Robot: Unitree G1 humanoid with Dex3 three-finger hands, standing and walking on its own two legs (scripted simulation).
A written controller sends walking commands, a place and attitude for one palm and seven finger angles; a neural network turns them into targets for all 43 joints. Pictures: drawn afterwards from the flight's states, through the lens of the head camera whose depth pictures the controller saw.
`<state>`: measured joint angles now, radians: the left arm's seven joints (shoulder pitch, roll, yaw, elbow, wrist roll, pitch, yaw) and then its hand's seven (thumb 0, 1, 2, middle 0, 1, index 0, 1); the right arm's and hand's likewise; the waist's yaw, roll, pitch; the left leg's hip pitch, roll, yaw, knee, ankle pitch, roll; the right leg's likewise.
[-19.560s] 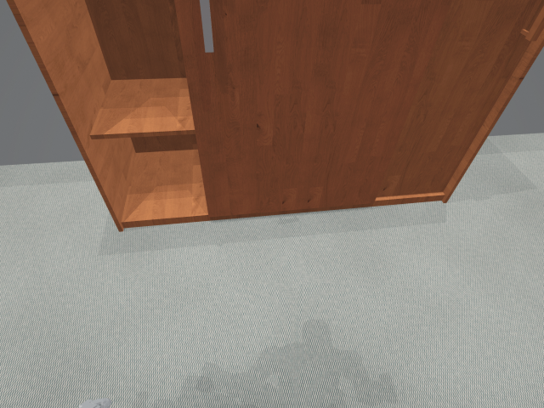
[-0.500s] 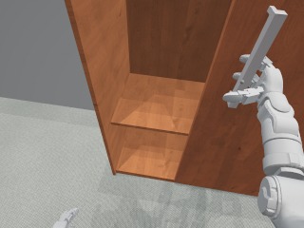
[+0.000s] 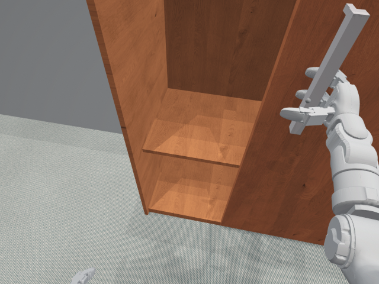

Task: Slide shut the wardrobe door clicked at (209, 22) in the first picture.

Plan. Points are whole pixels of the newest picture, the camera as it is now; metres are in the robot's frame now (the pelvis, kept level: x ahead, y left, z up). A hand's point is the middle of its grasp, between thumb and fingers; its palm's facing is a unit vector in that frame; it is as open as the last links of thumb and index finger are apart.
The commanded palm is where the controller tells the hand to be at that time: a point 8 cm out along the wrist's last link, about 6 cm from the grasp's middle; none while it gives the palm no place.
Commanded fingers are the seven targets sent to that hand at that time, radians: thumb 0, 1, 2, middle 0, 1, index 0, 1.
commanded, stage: grip the handle and tug to test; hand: right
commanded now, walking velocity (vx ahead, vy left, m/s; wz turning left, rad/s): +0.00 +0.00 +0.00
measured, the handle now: (318, 78) +0.51 -0.20 +0.21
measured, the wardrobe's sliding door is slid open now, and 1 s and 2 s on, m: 0.40 0.40 0.39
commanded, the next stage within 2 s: tug the door sideways, standing still in 1.20 s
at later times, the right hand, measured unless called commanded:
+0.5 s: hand (309, 101) +0.45 -0.18 +0.19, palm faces +0.09 +1.00 +0.01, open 6.2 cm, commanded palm +0.42 -0.24 +0.19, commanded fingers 0.00 -0.90 -0.90 0.45 1.40 0.45 1.40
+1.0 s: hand (306, 101) +0.45 -0.18 +0.19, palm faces +0.11 +0.99 +0.00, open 5.9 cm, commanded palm +0.41 -0.23 +0.19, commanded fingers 0.00 -0.90 -0.90 0.45 1.40 0.45 1.40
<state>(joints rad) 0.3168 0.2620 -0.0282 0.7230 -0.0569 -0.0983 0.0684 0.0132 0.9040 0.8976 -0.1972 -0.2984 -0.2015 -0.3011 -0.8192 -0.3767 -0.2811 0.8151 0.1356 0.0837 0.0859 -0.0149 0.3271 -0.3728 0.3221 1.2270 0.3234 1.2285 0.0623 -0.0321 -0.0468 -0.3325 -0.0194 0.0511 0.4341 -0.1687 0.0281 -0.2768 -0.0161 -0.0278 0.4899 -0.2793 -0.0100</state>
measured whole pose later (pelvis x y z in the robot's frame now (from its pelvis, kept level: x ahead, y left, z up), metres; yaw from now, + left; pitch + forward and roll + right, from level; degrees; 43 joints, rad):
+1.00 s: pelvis +0.01 +0.00 +0.00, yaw +1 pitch +3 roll +1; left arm 0.29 0.25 -0.03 0.70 -0.06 -0.07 0.07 0.01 0.90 0.90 -0.20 -0.30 -0.20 -0.30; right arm -0.72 -0.34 -0.28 0.67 0.15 0.14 0.06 0.01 -0.69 -0.81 0.34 1.37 0.34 1.39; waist 0.05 -0.04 -0.05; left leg -0.29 -0.03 0.03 0.41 -0.17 0.03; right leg -0.22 -0.02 -0.04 0.46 -0.28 -0.01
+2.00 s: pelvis +0.01 -0.02 +0.00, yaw -4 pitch +3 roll +1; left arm 0.28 0.22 -0.02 0.82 -0.03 -0.14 0.03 0.01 0.90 0.90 -0.20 -0.30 -0.20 -0.30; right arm -0.85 -0.19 -0.08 0.73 0.14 0.14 -0.12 0.00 -0.72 -0.82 0.30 1.37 0.26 1.40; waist -0.01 -0.04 -0.04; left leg -0.28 0.03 0.10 0.43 -0.20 0.00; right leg -0.25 0.03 0.03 0.49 -0.28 -0.02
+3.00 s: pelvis +0.05 +0.12 -0.02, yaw -7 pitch -1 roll +1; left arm 0.14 0.23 -0.02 0.70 -0.06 -0.08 0.07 0.01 0.90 0.90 -0.20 -0.30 -0.20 -0.30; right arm -0.71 -0.26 -0.13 0.38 0.12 0.07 -0.16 -0.03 -0.72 -0.85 0.42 1.40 0.17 1.40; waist -0.04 -0.05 0.15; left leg -0.33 0.00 0.15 0.60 -0.25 0.06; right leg -0.26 -0.14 0.02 0.66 -0.37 0.02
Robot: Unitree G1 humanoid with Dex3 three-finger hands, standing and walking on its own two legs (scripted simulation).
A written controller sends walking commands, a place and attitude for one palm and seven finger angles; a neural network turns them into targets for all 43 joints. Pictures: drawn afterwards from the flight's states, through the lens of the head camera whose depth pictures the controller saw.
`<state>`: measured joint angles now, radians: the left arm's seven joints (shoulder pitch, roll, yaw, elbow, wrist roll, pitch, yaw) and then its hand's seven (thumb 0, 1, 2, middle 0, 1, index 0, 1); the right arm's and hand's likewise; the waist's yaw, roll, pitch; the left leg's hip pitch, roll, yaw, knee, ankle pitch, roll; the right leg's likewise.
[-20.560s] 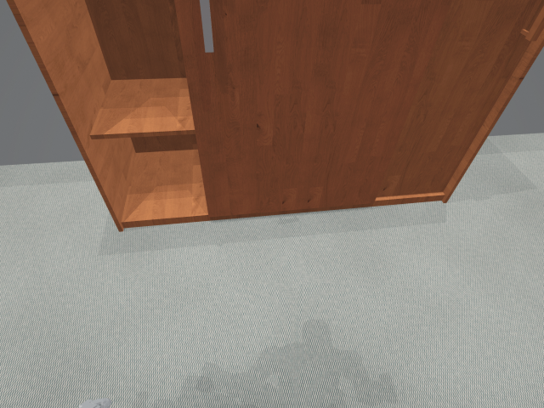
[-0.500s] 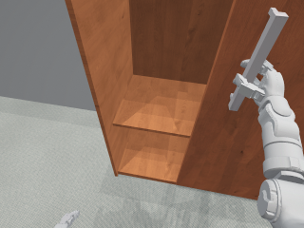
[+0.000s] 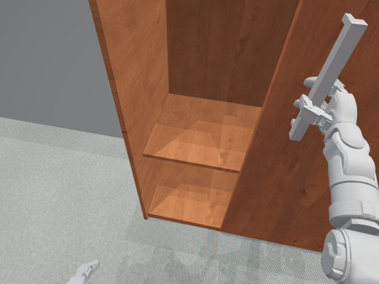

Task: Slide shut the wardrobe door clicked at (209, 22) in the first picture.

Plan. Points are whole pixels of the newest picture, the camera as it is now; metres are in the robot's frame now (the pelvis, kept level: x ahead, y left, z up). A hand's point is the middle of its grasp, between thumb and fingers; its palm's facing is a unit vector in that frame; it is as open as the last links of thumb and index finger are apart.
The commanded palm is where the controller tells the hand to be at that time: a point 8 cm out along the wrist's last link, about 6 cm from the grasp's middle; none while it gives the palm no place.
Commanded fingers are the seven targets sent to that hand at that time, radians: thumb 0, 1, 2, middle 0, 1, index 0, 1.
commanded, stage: grip the handle and tug to test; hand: right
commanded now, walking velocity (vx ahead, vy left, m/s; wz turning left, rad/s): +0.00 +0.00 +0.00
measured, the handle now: (317, 85) +0.49 -0.21 +0.21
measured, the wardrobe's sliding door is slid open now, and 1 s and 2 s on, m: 0.40 0.39 0.34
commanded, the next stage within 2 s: tug the door sideways, standing still in 0.20 s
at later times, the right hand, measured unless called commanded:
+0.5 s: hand (306, 108) +0.44 -0.18 +0.19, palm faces +0.13 +0.99 +0.00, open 5.9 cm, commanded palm +0.42 -0.21 +0.18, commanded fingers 0.00 -0.90 -0.90 0.45 1.40 0.45 1.40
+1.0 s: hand (298, 107) +0.44 -0.17 +0.18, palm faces +0.18 +0.98 -0.05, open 6.1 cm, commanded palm +0.42 -0.16 +0.18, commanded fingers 0.00 -0.90 -0.90 0.45 1.40 0.45 1.40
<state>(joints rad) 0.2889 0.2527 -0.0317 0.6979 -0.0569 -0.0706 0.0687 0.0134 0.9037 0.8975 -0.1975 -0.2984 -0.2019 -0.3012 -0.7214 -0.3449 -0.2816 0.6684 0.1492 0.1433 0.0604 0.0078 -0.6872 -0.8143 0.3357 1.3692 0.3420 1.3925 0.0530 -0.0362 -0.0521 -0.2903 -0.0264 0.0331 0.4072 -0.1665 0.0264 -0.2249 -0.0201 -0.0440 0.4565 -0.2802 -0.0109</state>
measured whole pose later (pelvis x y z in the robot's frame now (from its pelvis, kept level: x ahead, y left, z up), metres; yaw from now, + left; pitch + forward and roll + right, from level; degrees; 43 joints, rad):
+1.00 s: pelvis +0.00 -0.01 +0.00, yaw -5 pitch +3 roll +1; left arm 0.28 0.22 -0.02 0.82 -0.03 -0.14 0.03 0.01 0.90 0.90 -0.20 -0.30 -0.20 -0.30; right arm -0.85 -0.19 -0.08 0.73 0.14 0.14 -0.12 0.00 -0.72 -0.82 0.30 1.37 0.26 1.40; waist -0.01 -0.04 -0.04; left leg -0.28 0.03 0.10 0.43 -0.20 0.00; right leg -0.25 0.03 0.03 0.49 -0.28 -0.02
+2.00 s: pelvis +0.05 +0.12 -0.02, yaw -8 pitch -1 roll +1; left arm 0.14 0.23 -0.02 0.70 -0.06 -0.08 0.07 0.01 0.90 0.90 -0.20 -0.30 -0.20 -0.30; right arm -0.71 -0.26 -0.13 0.38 0.12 0.07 -0.16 -0.03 -0.72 -0.85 0.42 1.40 0.17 1.40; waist -0.04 -0.05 0.15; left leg -0.33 0.00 0.15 0.60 -0.25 0.06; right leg -0.26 -0.14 0.02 0.66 -0.37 0.02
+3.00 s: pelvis +0.10 +0.29 +0.00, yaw -4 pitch +0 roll -5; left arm 0.07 0.18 0.01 0.65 -0.03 -0.03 0.04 0.01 0.91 0.90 -0.20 -0.30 -0.20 -0.30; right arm -0.38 -0.22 -0.04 0.01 0.07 -0.04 -0.13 -0.02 -0.66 -0.76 0.46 1.40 0.24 1.40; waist -0.02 0.03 0.15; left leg -0.27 -0.14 0.00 0.38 -0.10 0.17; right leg -0.32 -0.04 -0.07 0.79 -0.48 0.04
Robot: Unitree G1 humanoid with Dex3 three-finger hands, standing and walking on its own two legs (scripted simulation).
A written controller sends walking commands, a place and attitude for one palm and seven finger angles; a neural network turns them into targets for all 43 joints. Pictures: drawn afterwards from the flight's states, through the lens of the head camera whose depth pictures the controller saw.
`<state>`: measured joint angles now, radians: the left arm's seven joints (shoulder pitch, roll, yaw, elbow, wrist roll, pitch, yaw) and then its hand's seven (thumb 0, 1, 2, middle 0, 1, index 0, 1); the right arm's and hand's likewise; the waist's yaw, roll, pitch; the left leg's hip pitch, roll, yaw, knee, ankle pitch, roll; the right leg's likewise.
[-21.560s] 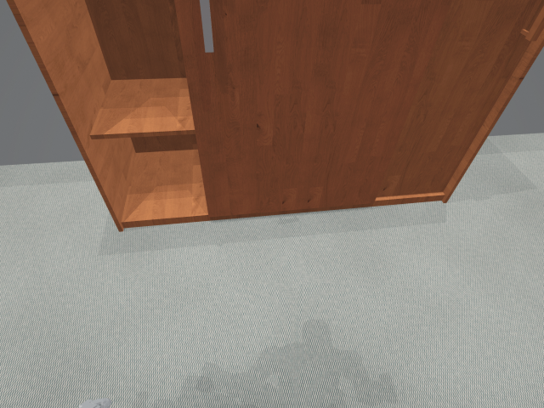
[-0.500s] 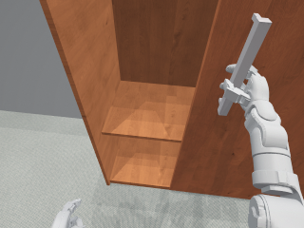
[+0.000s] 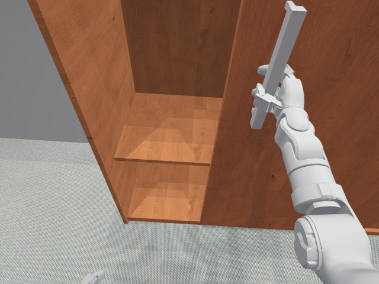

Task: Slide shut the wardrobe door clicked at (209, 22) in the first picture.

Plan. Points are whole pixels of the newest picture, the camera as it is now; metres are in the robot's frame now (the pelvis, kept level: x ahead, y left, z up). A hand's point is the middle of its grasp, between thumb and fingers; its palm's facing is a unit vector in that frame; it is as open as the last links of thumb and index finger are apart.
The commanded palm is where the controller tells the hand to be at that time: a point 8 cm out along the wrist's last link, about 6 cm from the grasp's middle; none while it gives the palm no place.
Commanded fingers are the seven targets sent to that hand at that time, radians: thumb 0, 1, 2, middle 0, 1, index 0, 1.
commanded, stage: tug the door sideways, standing still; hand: right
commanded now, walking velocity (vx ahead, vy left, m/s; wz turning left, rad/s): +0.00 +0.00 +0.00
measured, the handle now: (270, 73) +0.51 -0.14 +0.21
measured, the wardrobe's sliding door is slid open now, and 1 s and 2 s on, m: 0.39 0.34 0.07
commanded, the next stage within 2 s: step sideways, sliding the door along in 0.12 s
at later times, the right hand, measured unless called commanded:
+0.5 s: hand (242, 98) +0.46 -0.08 +0.18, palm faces +0.05 +0.99 -0.16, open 6.3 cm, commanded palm +0.44 -0.12 +0.19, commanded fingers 0.00 -0.90 -0.90 0.45 1.40 0.45 1.40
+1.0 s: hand (229, 95) +0.46 -0.05 +0.18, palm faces +0.29 +0.95 -0.08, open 6.4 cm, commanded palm +0.43 -0.03 +0.19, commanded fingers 0.00 -0.90 -0.90 0.45 1.40 0.45 1.40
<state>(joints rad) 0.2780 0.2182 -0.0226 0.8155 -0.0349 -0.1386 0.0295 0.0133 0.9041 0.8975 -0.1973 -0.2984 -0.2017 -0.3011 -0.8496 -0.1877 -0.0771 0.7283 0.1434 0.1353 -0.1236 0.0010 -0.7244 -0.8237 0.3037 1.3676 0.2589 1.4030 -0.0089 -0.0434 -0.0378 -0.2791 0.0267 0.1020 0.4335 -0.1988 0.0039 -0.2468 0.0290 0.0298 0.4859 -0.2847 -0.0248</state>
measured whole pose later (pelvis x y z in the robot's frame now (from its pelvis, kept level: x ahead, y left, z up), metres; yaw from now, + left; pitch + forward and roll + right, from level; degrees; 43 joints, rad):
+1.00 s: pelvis +0.03 +0.14 -0.02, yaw -3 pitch -1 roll +1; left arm 0.14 0.23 -0.02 0.70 -0.06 -0.08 0.07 0.01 0.90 0.90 -0.20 -0.30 -0.20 -0.30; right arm -0.71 -0.26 -0.13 0.38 0.12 0.07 -0.16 -0.03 -0.72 -0.85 0.42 1.40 0.17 1.40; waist -0.04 -0.05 0.15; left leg -0.33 0.00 0.15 0.60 -0.25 0.06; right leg -0.26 -0.14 0.02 0.66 -0.37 0.02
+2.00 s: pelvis +0.07 +0.32 +0.00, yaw +1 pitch +0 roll -5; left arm 0.07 0.18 0.01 0.65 -0.03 -0.03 0.04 0.01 0.91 0.90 -0.20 -0.30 -0.20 -0.30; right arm -0.38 -0.22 -0.04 0.01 0.07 -0.04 -0.13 -0.02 -0.66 -0.76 0.46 1.40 0.24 1.40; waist -0.02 0.03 0.15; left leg -0.27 -0.14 0.00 0.38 -0.10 0.17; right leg -0.32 -0.04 -0.07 0.79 -0.48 0.04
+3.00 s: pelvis +0.09 +0.55 +0.00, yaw -4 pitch +0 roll +1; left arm 0.09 0.28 0.07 0.59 -0.06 -0.03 0.02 0.01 0.91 0.90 -0.19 -0.30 -0.20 -0.30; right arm -0.49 -0.29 -0.23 0.14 0.12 0.06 -0.20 0.01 -0.72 -0.83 0.43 1.39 0.06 1.33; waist -0.09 -0.03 0.14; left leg -0.22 -0.01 0.08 0.49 -0.26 0.01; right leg -0.22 -0.26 -0.08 0.58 -0.21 0.09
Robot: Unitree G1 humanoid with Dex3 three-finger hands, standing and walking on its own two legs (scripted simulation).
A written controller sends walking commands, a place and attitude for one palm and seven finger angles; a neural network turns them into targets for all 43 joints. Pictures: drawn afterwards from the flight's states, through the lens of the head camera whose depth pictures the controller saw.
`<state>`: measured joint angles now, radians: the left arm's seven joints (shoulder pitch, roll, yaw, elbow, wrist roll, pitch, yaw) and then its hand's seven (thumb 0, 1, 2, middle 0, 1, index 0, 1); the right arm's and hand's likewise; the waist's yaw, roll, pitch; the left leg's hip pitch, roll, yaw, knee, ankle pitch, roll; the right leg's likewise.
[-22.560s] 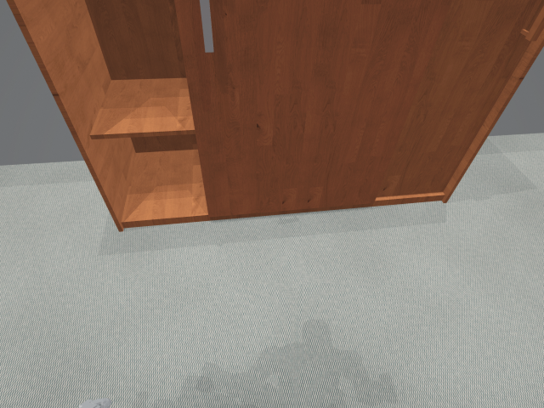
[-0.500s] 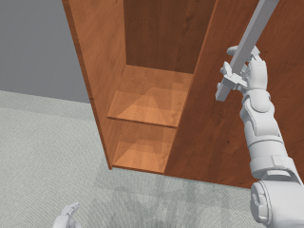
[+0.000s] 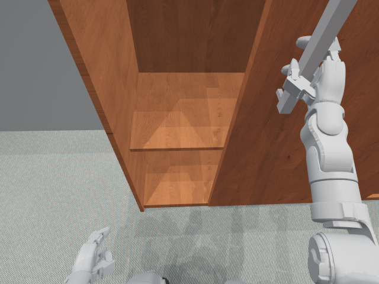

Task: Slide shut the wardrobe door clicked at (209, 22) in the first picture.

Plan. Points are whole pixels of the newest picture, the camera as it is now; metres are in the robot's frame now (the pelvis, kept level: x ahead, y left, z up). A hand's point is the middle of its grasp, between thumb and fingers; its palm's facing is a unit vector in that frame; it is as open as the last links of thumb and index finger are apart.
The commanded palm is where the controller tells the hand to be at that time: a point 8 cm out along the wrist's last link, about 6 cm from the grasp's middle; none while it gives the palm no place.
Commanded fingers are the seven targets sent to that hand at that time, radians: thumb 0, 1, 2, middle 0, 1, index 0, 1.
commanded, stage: step sideways, sliding the door along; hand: right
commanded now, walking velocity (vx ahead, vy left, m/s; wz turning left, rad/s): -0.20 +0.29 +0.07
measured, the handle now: (308, 49) +0.48 -0.20 +0.23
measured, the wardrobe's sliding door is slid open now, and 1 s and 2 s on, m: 0.34 0.07 0.00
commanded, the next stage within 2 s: none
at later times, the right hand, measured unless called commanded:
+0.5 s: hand (220, 82) +0.43 -0.04 +0.19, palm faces +0.14 +0.98 -0.14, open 6.6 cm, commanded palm +0.40 -0.05 +0.20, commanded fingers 0.00 -0.90 -0.90 0.45 1.40 0.45 1.40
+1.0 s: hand (149, 82) +0.42 +0.09 +0.19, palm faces +0.03 +0.99 -0.15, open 6.5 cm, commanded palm +0.40 +0.05 +0.20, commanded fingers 0.00 -0.90 -0.90 0.45 1.40 0.45 1.40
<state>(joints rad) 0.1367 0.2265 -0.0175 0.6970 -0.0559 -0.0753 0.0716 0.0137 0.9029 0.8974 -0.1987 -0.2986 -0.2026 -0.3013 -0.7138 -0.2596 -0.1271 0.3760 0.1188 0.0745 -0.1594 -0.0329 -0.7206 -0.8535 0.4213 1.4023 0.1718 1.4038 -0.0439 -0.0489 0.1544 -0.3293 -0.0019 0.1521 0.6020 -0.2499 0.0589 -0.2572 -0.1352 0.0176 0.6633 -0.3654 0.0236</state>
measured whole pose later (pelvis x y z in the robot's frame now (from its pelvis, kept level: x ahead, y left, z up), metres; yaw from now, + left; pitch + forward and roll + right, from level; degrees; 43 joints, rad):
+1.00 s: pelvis +0.03 +0.18 +0.02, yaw +4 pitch +0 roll -5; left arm 0.07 0.18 0.01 0.65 -0.03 -0.03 0.04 0.01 0.91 0.90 -0.20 -0.30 -0.20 -0.30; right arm -0.38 -0.22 -0.04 0.01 0.07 -0.04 -0.13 -0.02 -0.66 -0.76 0.46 1.40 0.24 1.40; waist -0.02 0.03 0.15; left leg -0.27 -0.14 0.00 0.38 -0.10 0.17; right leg -0.32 -0.04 -0.07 0.79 -0.48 0.04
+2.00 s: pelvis +0.04 +0.42 +0.01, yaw -1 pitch +0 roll +1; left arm 0.09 0.28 0.07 0.59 -0.06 -0.03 0.02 0.01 0.91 0.90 -0.19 -0.30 -0.20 -0.30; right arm -0.49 -0.29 -0.23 0.14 0.12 0.06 -0.20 0.01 -0.72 -0.83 0.43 1.39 0.06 1.33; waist -0.09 -0.03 0.14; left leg -0.22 -0.01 0.08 0.49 -0.26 0.01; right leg -0.22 -0.26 -0.08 0.58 -0.21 0.09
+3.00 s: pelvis +0.06 +0.33 +0.01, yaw +9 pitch +1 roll +1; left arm 0.17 0.21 -0.03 0.65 -0.02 0.02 0.08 0.01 0.90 0.90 -0.20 -0.30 -0.20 -0.30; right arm -0.12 -0.31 -0.24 -0.03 0.08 0.01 -0.17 -0.01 -0.69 -0.78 0.46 1.40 0.20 1.37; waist 0.01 -0.02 -0.07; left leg -0.23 0.07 0.03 0.45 -0.24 -0.07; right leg -0.19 -0.09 -0.12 0.52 -0.34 0.02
